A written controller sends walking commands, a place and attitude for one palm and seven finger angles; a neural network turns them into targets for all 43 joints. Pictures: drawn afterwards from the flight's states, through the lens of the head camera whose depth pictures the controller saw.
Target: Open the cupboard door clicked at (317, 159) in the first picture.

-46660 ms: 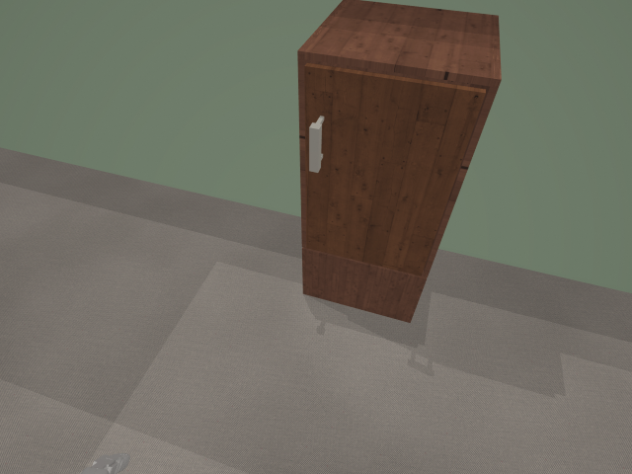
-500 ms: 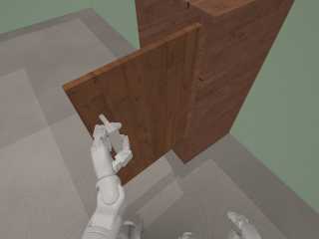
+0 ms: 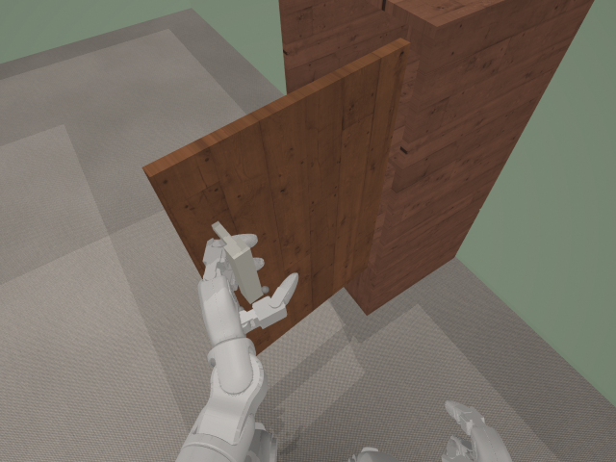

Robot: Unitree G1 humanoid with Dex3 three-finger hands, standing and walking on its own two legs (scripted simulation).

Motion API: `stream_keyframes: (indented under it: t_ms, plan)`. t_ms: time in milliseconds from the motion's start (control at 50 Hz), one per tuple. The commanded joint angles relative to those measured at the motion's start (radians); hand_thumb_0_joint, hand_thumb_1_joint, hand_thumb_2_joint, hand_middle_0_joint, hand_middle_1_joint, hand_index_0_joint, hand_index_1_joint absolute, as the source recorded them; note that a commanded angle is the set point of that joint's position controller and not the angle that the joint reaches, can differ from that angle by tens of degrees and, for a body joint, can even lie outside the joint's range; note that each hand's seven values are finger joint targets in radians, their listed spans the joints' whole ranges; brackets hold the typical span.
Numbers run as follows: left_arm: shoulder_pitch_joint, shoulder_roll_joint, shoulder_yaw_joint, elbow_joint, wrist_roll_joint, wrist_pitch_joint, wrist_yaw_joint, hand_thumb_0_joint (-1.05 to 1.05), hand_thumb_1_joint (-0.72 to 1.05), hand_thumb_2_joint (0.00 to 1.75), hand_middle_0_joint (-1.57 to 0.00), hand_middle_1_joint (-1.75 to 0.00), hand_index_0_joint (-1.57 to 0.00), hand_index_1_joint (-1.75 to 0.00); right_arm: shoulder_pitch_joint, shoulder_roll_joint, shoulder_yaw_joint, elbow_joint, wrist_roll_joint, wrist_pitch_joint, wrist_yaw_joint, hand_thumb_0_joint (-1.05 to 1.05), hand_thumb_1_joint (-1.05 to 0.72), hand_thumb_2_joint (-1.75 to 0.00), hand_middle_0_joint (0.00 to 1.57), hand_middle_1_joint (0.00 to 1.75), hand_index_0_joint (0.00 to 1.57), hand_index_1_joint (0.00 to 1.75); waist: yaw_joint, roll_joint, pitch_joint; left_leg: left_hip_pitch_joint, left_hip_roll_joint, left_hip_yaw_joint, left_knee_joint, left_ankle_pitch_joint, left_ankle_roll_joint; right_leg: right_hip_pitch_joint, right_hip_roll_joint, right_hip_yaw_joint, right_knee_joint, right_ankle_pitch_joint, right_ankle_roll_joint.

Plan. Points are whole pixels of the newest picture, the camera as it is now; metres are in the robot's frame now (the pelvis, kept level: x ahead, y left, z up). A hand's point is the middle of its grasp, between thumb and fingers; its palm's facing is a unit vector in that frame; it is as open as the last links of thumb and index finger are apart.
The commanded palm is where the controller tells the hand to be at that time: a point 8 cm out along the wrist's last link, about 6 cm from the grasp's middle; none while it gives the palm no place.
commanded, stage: open thumb and fingers to let go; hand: left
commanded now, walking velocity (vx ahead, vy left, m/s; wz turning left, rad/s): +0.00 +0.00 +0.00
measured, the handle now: (236, 262) +0.37 +0.11 +0.04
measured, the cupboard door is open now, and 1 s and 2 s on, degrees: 97 100 100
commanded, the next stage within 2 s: slide the hand sideways off the handle in 0.46 s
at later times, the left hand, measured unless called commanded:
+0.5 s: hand (261, 290) +0.33 +0.07 +0.04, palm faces +0.26 -0.97 +0.00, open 14.8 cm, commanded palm +0.28 +0.11 +0.03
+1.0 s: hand (264, 330) +0.28 +0.07 +0.03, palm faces -0.13 -0.99 +0.02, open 16.2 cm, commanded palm +0.26 +0.13 +0.03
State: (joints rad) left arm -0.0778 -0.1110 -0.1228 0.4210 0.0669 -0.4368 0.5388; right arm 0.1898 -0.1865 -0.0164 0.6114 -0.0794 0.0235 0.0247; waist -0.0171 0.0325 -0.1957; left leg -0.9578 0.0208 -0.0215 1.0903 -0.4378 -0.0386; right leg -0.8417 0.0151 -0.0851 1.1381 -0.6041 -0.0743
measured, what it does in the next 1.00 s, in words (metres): stands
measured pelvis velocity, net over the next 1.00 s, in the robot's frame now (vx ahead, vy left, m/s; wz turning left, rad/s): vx -0.02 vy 0.05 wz -0.04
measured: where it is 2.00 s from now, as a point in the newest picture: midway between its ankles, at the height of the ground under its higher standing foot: outside the picture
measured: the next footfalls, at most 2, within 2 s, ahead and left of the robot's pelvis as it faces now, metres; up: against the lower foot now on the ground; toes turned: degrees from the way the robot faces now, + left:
none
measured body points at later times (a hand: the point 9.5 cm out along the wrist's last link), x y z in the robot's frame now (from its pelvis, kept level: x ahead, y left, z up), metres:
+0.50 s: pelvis -0.01 +0.04 +0.00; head +0.06 +0.03 +0.44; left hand +0.31 +0.12 +0.04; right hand +0.15 -0.18 -0.12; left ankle +0.05 +0.15 -0.65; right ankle -0.03 -0.07 -0.65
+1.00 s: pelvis -0.02 +0.05 -0.01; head +0.04 +0.05 +0.44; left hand +0.28 +0.12 +0.04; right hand +0.13 -0.19 -0.11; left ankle +0.05 +0.15 -0.65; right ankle -0.03 -0.07 -0.65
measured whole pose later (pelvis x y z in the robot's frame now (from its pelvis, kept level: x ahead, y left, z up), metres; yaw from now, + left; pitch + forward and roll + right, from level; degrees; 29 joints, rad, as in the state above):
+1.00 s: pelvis -0.02 +0.05 -0.01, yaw -2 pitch +16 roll -1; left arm 0.01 -0.02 -0.24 0.29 0.05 -0.43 0.19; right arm 0.24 -0.21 0.00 0.49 -0.03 0.07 0.05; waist -0.03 0.03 -0.18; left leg -0.99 0.02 0.02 1.17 -0.46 0.03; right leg -0.87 0.01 -0.04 1.18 -0.59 -0.01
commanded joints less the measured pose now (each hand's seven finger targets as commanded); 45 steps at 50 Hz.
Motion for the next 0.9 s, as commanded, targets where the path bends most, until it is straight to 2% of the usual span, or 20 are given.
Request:
stream_keyframes:
  t_ms: [0,20,60,180,220,300,340,420,540,560,580,600,640,660,720,740,760,800,820,880]
  plan:
    - [-0.227,-0.039,-0.039,-0.168,0.036,-0.058,0.012,0.00,-0.43,0.33,-0.30,-1.21,-0.30,-1.21,-0.021,-0.095,-0.032,-0.131,-0.003,-0.041,-0.002,0.00,-0.90,-0.90,0.20,0.30,0.20,0.30,-0.032,-0.130,-0.246,0.211,-0.031,0.000,-0.043,0.172,0.057,0.112,-0.040,0.108,-0.221,0.483,0.078]
    - [-0.238,-0.045,-0.046,-0.173,0.043,-0.058,0.016,0.00,-0.50,0.30,-0.30,-1.20,-0.30,-1.20,-0.019,-0.096,-0.032,-0.132,-0.004,-0.042,-0.002,0.00,-0.90,-0.90,0.20,0.30,0.20,0.30,-0.033,-0.121,-0.243,0.220,-0.030,0.000,-0.042,0.184,0.059,0.098,-0.034,0.102,-0.217,0.481,0.074]
    - [-0.246,-0.067,-0.059,-0.167,0.052,-0.056,0.026,0.00,-0.50,0.30,-0.30,-1.20,-0.30,-1.20,-0.025,-0.094,-0.032,-0.135,-0.006,-0.043,0.000,0.00,-0.90,-0.90,0.20,0.30,0.20,0.30,-0.033,-0.106,-0.256,0.237,-0.030,0.002,-0.043,0.191,0.059,0.080,-0.026,0.083,-0.206,0.459,0.067]
    - [-0.270,-0.097,-0.083,-0.168,0.067,-0.034,0.050,0.00,-0.50,0.30,-0.25,-0.90,-0.25,-0.90,-0.030,-0.094,-0.031,-0.137,-0.005,-0.044,0.002,0.00,-0.90,-0.90,0.20,0.30,0.20,0.30,-0.029,-0.086,-0.274,0.271,-0.023,-0.005,-0.057,0.199,0.055,0.052,-0.006,0.049,-0.192,0.381,0.048]
    - [-0.273,-0.110,-0.090,-0.147,0.067,-0.018,0.054,0.00,-0.50,0.30,-0.23,-0.80,-0.23,-0.80,-0.028,-0.095,-0.030,-0.136,-0.007,-0.047,0.001,0.00,-0.90,-0.90,0.20,0.30,0.20,0.30,-0.034,-0.112,-0.262,0.265,-0.019,-0.010,-0.059,0.196,0.057,0.046,0.000,0.043,-0.194,0.365,0.047]
    - [-0.272,-0.117,-0.089,-0.160,0.065,-0.004,0.064,0.00,-0.50,0.30,-0.20,-0.60,-0.20,-0.60,-0.031,-0.092,-0.028,-0.136,-0.007,-0.046,0.004,0.00,-0.90,-0.90,0.20,0.30,0.20,0.30,-0.024,-0.085,-0.290,0.285,-0.018,-0.010,-0.066,0.215,0.052,0.052,0.004,0.033,-0.185,0.371,0.042]
    - [-0.278,-0.124,-0.095,-0.157,0.070,0.006,0.069,0.00,-0.50,0.30,-0.18,-0.50,-0.18,-0.50,-0.034,-0.091,-0.026,-0.137,-0.007,-0.045,0.006,0.00,-0.90,-0.90,0.20,0.30,0.20,0.30,-0.021,-0.061,-0.282,0.289,-0.017,-0.014,-0.071,0.212,0.049,0.040,0.006,0.027,-0.181,0.354,0.038]
    - [-0.278,-0.131,-0.093,-0.167,0.067,0.016,0.076,0.00,-0.50,0.30,-0.15,-0.30,-0.15,-0.30,-0.036,-0.092,-0.024,-0.138,-0.004,-0.046,0.010,0.00,-0.90,-0.90,0.20,0.30,0.20,0.30,-0.019,-0.067,-0.265,0.294,-0.011,-0.025,-0.082,0.209,0.046,0.033,0.012,0.018,-0.180,0.331,0.034]
    - [-0.276,-0.151,-0.096,-0.160,0.063,0.033,0.091,0.00,-0.50,0.30,-0.15,-0.30,-0.15,-0.30,-0.059,-0.087,-0.020,-0.139,-0.004,-0.053,0.014,0.00,-0.90,-0.90,0.20,0.30,0.20,0.30,-0.013,-0.072,-0.262,0.292,-0.011,-0.030,-0.090,0.176,0.044,0.019,0.015,0.008,-0.175,0.289,0.031]
    - [-0.243,-0.035,-0.336,-0.203,0.188,-0.006,-0.124,0.00,-0.50,0.30,-0.15,-0.30,-0.15,-0.30,0.035,-0.131,-0.032,-0.134,0.007,-0.032,0.020,0.00,-0.90,-0.90,0.20,0.30,0.20,0.30,-0.128,-0.095,-0.220,0.305,-0.010,-0.034,-0.058,0.174,0.063,-0.032,0.000,0.047,-0.181,0.341,0.040]
    - [-0.287,0.027,-0.263,-0.254,0.144,-0.056,-0.236,0.00,-0.50,0.30,-0.15,-0.30,-0.15,-0.30,0.040,-0.119,-0.038,-0.157,0.015,-0.025,0.018,0.00,-0.90,-0.90,0.20,0.30,0.20,0.30,-0.091,-0.089,-0.259,0.294,-0.017,-0.032,-0.048,0.185,0.067,-0.005,-0.009,0.052,-0.175,0.369,0.033]
    - [-0.295,0.072,-0.241,-0.273,0.127,-0.086,-0.308,0.00,-0.50,0.30,-0.15,-0.30,-0.15,-0.30,0.032,-0.126,-0.040,-0.165,0.018,-0.022,0.011,0.00,-0.90,-0.90,0.20,0.30,0.20,0.30,-0.075,-0.068,-0.306,0.309,-0.022,-0.032,-0.042,0.194,0.069,0.013,-0.008,0.063,-0.161,0.392,0.030]
    - [-0.295,0.089,-0.242,-0.294,0.063,-0.100,-0.433,0.00,-0.50,0.30,-0.15,-0.30,-0.15,-0.30,0.022,-0.126,-0.033,-0.186,0.039,-0.020,0.004,0.00,-0.90,-0.90,0.20,0.30,0.20,0.30,-0.077,-0.015,-0.294,0.337,-0.022,-0.034,-0.045,0.164,0.065,-0.022,-0.007,0.064,-0.166,0.347,0.030]
    - [-0.295,0.060,-0.239,-0.304,0.008,-0.100,-0.470,0.00,-0.50,0.30,-0.15,-0.30,-0.15,-0.30,0.019,-0.123,-0.028,-0.199,0.049,-0.025,-0.001,0.00,-0.90,-0.90,0.20,0.30,0.20,0.30,-0.070,0.003,-0.285,0.354,-0.023,-0.038,-0.057,0.142,0.063,-0.023,-0.004,0.056,-0.174,0.310,0.028]
    - [-0.233,0.008,-0.173,-0.271,-0.152,-0.044,-0.485,0.00,-0.50,0.30,-0.15,-0.30,-0.15,-0.30,-0.013,-0.131,-0.016,-0.222,0.077,-0.030,-0.010,0.00,-0.90,-0.90,0.20,0.30,0.20,0.30,-0.048,-0.027,-0.208,0.359,-0.015,-0.053,-0.116,0.048,0.053,-0.022,0.011,0.032,-0.212,0.205,0.030]
    - [-0.193,0.010,-0.141,-0.262,-0.179,-0.027,-0.469,0.00,-0.50,0.30,-0.15,-0.30,-0.15,-0.30,-0.024,-0.134,-0.013,-0.228,0.079,-0.029,-0.011,0.00,-0.90,-0.90,0.20,0.30,0.20,0.30,-0.033,-0.046,-0.185,0.346,-0.013,-0.052,-0.130,0.031,0.050,-0.014,0.012,0.026,-0.216,0.192,0.032]
    - [-0.178,0.009,-0.129,-0.265,-0.187,-0.017,-0.448,0.00,-0.50,0.30,-0.15,-0.30,-0.15,-0.30,-0.027,-0.139,-0.014,-0.233,0.079,-0.026,-0.011,0.00,-0.90,-0.90,0.20,0.30,0.20,0.30,-0.035,-0.089,-0.179,0.337,-0.012,-0.054,-0.134,0.032,0.052,-0.006,0.014,0.021,-0.215,0.195,0.036]
    - [-0.146,0.020,-0.117,-0.273,-0.157,-0.014,-0.403,0.00,-0.50,0.30,-0.15,-0.30,-0.15,-0.30,-0.019,-0.141,-0.016,-0.241,0.071,-0.023,-0.003,0.00,-0.90,-0.90,0.20,0.30,0.20,0.30,-0.026,-0.106,-0.183,0.315,-0.011,-0.054,-0.129,0.048,0.052,-0.008,0.012,0.017,-0.192,0.200,0.038]
    - [-0.132,0.044,-0.108,-0.294,-0.127,-0.022,-0.384,0.00,-0.50,0.30,-0.15,-0.30,-0.15,-0.30,-0.014,-0.140,-0.019,-0.249,0.063,-0.023,0.004,0.00,-0.90,-0.90,0.20,0.30,0.20,0.30,-0.012,-0.094,-0.204,0.302,-0.015,-0.050,-0.116,0.070,0.052,-0.004,0.009,0.019,-0.173,0.211,0.034]
    - [-0.082,0.073,-0.116,-0.302,-0.034,-0.052,-0.345,0.00,-0.50,0.30,-0.15,-0.30,-0.15,-0.30,-0.015,-0.134,-0.024,-0.257,0.052,-0.012,0.023,0.00,-0.90,-0.90,0.20,0.30,0.20,0.30,-0.008,-0.086,-0.190,0.264,-0.014,-0.038,-0.084,0.072,0.055,-0.044,0.004,0.028,-0.144,0.205,0.032]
